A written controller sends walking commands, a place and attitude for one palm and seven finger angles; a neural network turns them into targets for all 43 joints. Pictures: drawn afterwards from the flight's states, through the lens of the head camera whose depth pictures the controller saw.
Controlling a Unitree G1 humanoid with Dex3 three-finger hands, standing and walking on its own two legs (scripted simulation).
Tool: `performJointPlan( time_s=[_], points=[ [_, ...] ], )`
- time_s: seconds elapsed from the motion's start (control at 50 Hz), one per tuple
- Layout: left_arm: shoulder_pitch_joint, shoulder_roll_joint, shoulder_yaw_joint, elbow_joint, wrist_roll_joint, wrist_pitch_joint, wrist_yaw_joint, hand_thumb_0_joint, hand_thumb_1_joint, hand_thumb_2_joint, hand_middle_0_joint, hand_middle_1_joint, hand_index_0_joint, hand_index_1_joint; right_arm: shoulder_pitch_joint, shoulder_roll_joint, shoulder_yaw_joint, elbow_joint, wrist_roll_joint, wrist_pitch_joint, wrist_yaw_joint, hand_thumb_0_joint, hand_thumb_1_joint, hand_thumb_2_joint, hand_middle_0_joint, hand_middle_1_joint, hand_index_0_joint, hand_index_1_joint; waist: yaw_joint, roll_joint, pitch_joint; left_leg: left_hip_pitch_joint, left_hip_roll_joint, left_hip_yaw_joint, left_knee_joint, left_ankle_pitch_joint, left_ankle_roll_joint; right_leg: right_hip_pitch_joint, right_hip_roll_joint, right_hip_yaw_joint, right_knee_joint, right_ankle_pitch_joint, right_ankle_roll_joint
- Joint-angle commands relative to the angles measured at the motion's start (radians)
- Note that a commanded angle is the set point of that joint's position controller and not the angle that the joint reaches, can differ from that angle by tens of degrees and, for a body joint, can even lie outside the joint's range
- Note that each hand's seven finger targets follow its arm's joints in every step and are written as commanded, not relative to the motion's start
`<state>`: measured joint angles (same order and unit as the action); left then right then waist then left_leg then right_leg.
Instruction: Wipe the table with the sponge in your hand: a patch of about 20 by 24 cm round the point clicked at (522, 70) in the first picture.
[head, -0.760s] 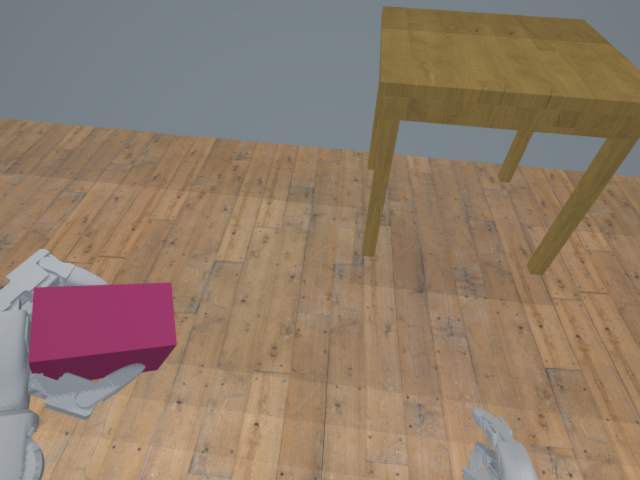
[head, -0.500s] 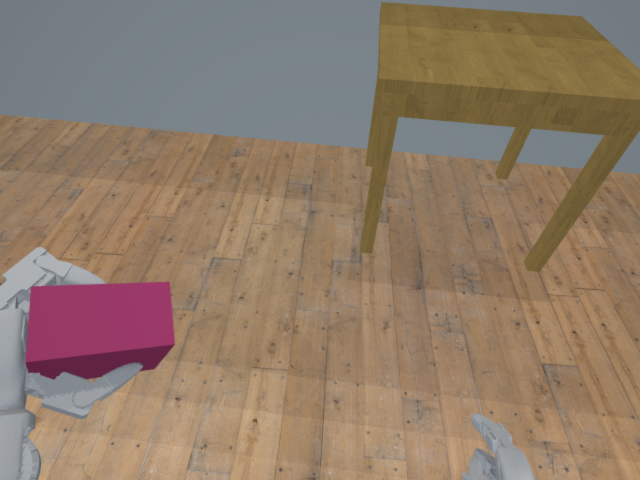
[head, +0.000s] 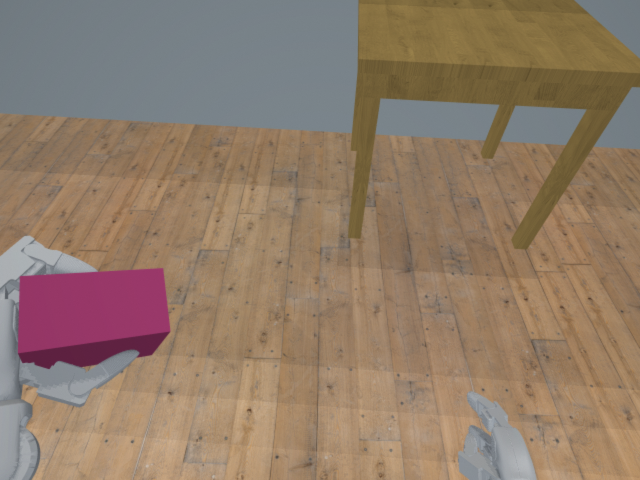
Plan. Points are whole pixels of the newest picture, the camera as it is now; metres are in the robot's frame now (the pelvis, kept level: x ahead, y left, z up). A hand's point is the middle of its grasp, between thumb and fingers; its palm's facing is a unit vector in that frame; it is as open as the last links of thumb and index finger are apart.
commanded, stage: walk to a spot facing it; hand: left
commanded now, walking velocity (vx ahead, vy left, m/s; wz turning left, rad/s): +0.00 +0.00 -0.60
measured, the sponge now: (116, 319) +0.22 +0.22 +0.15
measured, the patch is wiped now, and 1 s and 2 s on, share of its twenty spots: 0.00 0.00 0.00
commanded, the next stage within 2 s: none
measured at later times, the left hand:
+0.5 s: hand (214, 269) +0.28 +0.14 +0.16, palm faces +0.26 -0.85 -0.45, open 10.4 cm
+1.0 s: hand (315, 176) +0.43 +0.05 +0.17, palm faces -0.01 -0.92 -0.39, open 10.4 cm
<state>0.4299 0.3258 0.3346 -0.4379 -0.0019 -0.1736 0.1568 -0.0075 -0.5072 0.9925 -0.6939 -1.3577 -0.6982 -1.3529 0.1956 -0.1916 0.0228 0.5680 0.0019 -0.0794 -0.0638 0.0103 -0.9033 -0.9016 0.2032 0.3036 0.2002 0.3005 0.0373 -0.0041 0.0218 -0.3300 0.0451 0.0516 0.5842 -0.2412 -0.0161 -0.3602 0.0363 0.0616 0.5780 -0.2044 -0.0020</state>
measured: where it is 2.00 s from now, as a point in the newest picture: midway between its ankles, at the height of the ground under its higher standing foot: (425, 443)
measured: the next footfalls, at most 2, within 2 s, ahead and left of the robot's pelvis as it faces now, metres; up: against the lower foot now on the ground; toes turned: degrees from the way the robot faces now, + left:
left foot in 0.98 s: +0.26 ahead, +0.02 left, +0.00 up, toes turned -18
right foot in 1.36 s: +0.24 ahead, -0.30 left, +0.00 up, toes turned -47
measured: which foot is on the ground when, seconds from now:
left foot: down 0.00-0.44, up 0.46-0.96, down 0.98-1.00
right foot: down 0.00-0.98, up 1.00-1.00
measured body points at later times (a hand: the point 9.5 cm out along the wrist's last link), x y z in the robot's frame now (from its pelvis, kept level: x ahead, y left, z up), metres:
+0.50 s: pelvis +0.02 -0.04 -0.02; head +0.02 -0.08 +0.43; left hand +0.26 +0.19 +0.18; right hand +0.12 -0.29 -0.13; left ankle +0.03 +0.12 -0.70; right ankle +0.04 -0.11 -0.73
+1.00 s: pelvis +0.13 -0.07 +0.00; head +0.14 -0.06 +0.45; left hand +0.42 +0.10 +0.19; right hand +0.17 -0.36 -0.08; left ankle +0.22 +0.03 -0.73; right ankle +0.04 -0.11 -0.73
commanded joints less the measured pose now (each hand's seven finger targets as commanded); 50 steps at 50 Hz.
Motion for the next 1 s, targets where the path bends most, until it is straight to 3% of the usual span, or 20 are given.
performJointPlan(
  time_s=[0.0,0.1,0.18,0.22,0.26,0.28,0.32,0.38,0.4,0.42,0.44,0.46,0.48,0.52,0.56,0.8,0.9,0.94,0.96,0.98],
  points=[
    [-0.097,0.172,0.108,-0.279,-0.021,-0.071,0.014,0.0,0.1,1.3,-1.2,-1.6,-1.2,-1.6,-0.074,-0.129,-0.062,-0.167,0.006,-0.038,-0.003,0.0,-0.9,-0.9,0.2,0.3,0.2,0.3,-0.017,0.057,-0.138,0.01,0.114,-0.058,-0.081,-0.107,0.033,-0.006,-0.075,0.115,-0.018,0.0,-0.02],
    [-0.05,0.196,0.146,-0.294,-0.031,-0.077,0.012,0.0,0.1,1.3,-1.2,-1.6,-1.2,-1.6,-0.073,-0.116,-0.063,-0.179,0.0,-0.014,0.006,0.0,-0.9,-0.9,0.2,0.3,0.2,0.3,-0.02,-0.011,-0.13,0.029,0.074,-0.018,0.004,-0.191,0.014,-0.097,-0.117,0.237,-0.076,-0.051,-0.05],
    [-0.032,0.204,0.167,-0.285,-0.039,-0.092,0.011,0.0,0.1,1.3,-1.2,-1.6,-1.2,-1.6,-0.067,-0.117,-0.064,-0.17,-0.01,-0.009,0.006,0.0,-0.9,-0.9,0.2,0.3,0.2,0.3,-0.026,-0.037,-0.132,0.066,0.068,-0.015,-0.011,-0.314,0.026,-0.15,-0.107,0.279,-0.096,-0.269,-0.074],
    [-0.04,0.193,0.168,-0.287,-0.041,-0.105,0.01,0.0,0.1,1.3,-1.2,-1.6,-1.2,-1.6,-0.071,-0.131,-0.067,-0.166,-0.014,-0.019,-0.002,0.0,-0.9,-0.9,0.2,0.3,0.2,0.3,-0.031,0.06,-0.131,0.149,0.141,-0.095,-0.093,-0.344,0.062,-0.241,-0.045,0.203,0.01,-0.277,-0.052],
    [-0.025,0.177,0.158,-0.261,-0.036,-0.112,0.007,0.0,0.1,1.3,-1.2,-1.6,-1.2,-1.6,-0.067,-0.133,-0.063,-0.154,-0.006,-0.027,-0.013,0.0,-0.9,-0.9,0.2,0.3,0.2,0.3,-0.028,0.246,-0.13,0.134,0.342,-0.266,-0.261,-0.351,0.144,-0.24,0.032,0.01,0.337,-0.286,0.003],
    [-0.032,0.169,0.146,-0.235,-0.025,-0.118,0.003,0.0,0.1,1.3,-1.2,-1.6,-1.2,-1.6,-0.048,-0.131,-0.07,-0.145,-0.003,-0.034,-0.01,0.0,-0.9,-0.9,0.2,0.3,0.2,0.3,-0.031,0.26,-0.118,0.095,0.407,-0.272,-0.299,-0.342,0.181,-0.219,-0.016,-0.055,0.434,-0.323,0.021],
    [-0.089,0.157,0.108,-0.238,-0.023,-0.126,-0.007,0.0,0.1,1.3,-1.2,-1.6,-1.2,-1.6,-0.043,-0.132,-0.068,-0.139,-0.004,-0.048,-0.003,0.0,-0.9,-0.9,0.2,0.3,0.2,0.3,-0.035,0.213,-0.073,0.091,0.409,-0.167,-0.243,-0.188,0.177,-0.191,-0.066,-0.087,0.39,-0.31,0.031],
    [-0.161,0.143,0.061,-0.185,-0.003,-0.121,-0.012,0.0,0.1,1.3,-1.2,-1.6,-1.2,-1.6,-0.039,-0.143,-0.064,-0.128,-0.007,-0.063,0.014,0.0,-0.9,-0.9,0.2,0.3,0.2,0.3,-0.02,0.177,-0.041,-0.007,0.323,0.041,-0.09,-0.126,0.083,0.038,-0.036,-0.206,0.158,-0.244,0.026],
    [-0.179,0.16,0.068,-0.164,0.0,-0.115,-0.011,0.0,0.1,1.3,-1.2,-1.6,-1.2,-1.6,-0.036,-0.142,-0.065,-0.127,-0.007,-0.066,0.015,0.0,-0.9,-0.9,0.2,0.3,0.2,0.3,-0.006,0.095,-0.04,-0.083,0.266,0.087,0.087,-0.147,0.059,0.144,-0.028,-0.167,0.032,-0.184,0.0],
    [-0.172,0.185,0.081,-0.142,0.007,-0.102,-0.007,0.0,0.1,1.3,-1.2,-1.6,-1.2,-1.6,-0.045,-0.124,-0.07,-0.137,0.004,-0.065,0.018,0.0,-0.9,-0.9,0.2,0.3,0.2,0.3,0.003,-0.179,-0.04,-0.203,0.126,0.153,0.42,-0.211,0.014,0.196,-0.159,0.159,-0.15,-0.156,-0.096],
    [-0.17,0.229,0.125,-0.15,-0.011,-0.096,0.008,0.0,0.1,1.3,-1.2,-1.6,-1.2,-1.6,-0.117,-0.119,-0.064,-0.172,0.002,-0.074,0.017,0.0,-0.9,-0.9,0.2,0.3,0.2,0.3,0.019,-0.402,-0.038,-0.453,0.007,0.076,0.688,-0.404,-0.03,0.259,-0.374,0.628,-0.284,0.032,-0.215],
    [-0.179,0.231,0.129,-0.178,-0.02,-0.099,0.015,0.0,0.1,1.3,-1.2,-1.6,-1.2,-1.6,-0.096,-0.134,-0.074,-0.144,-0.004,-0.074,0.023,0.0,-0.9,-0.9,0.2,0.3,0.2,0.3,-0.011,-0.229,-0.05,-0.415,0.049,-0.086,0.734,-0.307,-0.039,0.202,-0.381,0.682,-0.343,-0.167,-0.21],
    [-0.131,0.25,0.141,-0.217,-0.018,-0.12,0.01,0.0,0.1,1.3,-1.2,-1.6,-1.2,-1.6,-0.056,-0.12,-0.062,-0.125,-0.011,-0.059,0.029,0.0,-0.9,-0.9,0.2,0.3,0.2,0.3,-0.024,-0.115,-0.056,-0.434,0.062,-0.094,0.774,-0.219,-0.048,0.235,-0.366,0.642,-0.315,-0.208,-0.239],
    [-0.075,0.279,0.186,-0.292,-0.023,-0.144,0.005,0.0,0.1,1.3,-1.2,-1.6,-1.2,-1.6,-0.073,-0.123,-0.059,-0.103,-0.01,-0.021,0.038,0.0,-0.9,-0.9,0.2,0.3,0.2,0.3,-0.023,-0.022,-0.116,-0.414,0.072,-0.086,0.76,-0.117,-0.062,0.266,-0.287,0.435,-0.259,-0.007,-0.21],
    [-0.022,0.276,0.204,-0.293,-0.025,-0.162,0.005,0.0,0.1,1.3,-1.2,-1.6,-1.2,-1.6,-0.076,-0.115,-0.058,-0.103,-0.014,-0.007,0.043,0.0,-0.9,-0.9,0.2,0.3,0.2,0.3,-0.03,-0.03,-0.145,-0.417,0.076,-0.072,0.704,-0.089,-0.064,0.31,-0.267,0.333,-0.24,0.179,-0.208],
    [-0.014,0.207,0.118,-0.17,-0.031,-0.121,0.009,0.0,0.1,1.3,-1.2,-1.6,-1.2,-1.6,-0.082,-0.122,-0.058,-0.152,0.009,0.006,0.031,0.0,-0.9,-0.9,0.2,0.3,0.2,0.3,-0.011,-0.11,-0.116,-0.238,0.03,0.032,0.175,-0.066,-0.017,0.261,-0.209,0.319,-0.278,0.105,-0.213],
    [-0.085,0.221,0.111,-0.273,-0.024,-0.114,0.016,0.0,0.1,1.3,-1.2,-1.6,-1.2,-1.6,-0.056,-0.127,-0.057,-0.159,0.006,-0.009,0.018,0.0,-0.9,-0.9,0.2,0.3,0.2,0.3,-0.02,-0.037,-0.104,0.036,0.036,0.074,-0.076,0.002,0.009,0.172,-0.171,0.292,-0.191,0.068,-0.177],
    [-0.103,0.229,0.127,-0.309,-0.025,-0.121,0.015,0.0,0.1,1.3,-1.2,-1.6,-1.2,-1.6,-0.035,-0.152,-0.071,-0.158,0.009,-0.016,0.003,0.0,-0.9,-0.9,0.2,0.3,0.2,0.3,-0.045,0.093,-0.143,0.371,0.134,-0.05,-0.195,0.033,0.077,-0.048,-0.081,0.188,0.066,0.082,-0.094],
    [-0.111,0.228,0.135,-0.321,-0.028,-0.129,0.011,0.0,0.1,1.3,-1.2,-1.6,-1.2,-1.6,-0.035,-0.162,-0.077,-0.161,0.006,-0.016,0.001,0.0,-0.9,-0.9,0.2,0.3,0.2,0.3,-0.042,0.256,-0.188,0.561,0.294,-0.248,-0.21,0.074,0.148,-0.238,0.002,0.072,0.265,-0.14,-0.038],
    [-0.12,0.248,0.154,-0.302,-0.027,-0.141,0.012,0.0,0.1,1.3,-1.2,-1.6,-1.2,-1.6,-0.034,-0.129,-0.059,-0.148,-0.004,-0.02,-0.006,0.0,-0.9,-0.9,0.2,0.3,0.2,0.3,-0.043,0.355,-0.173,0.536,0.439,-0.41,-0.297,0.042,0.22,-0.334,0.009,-0.034,0.496,-0.371,-0.008]
  ],
)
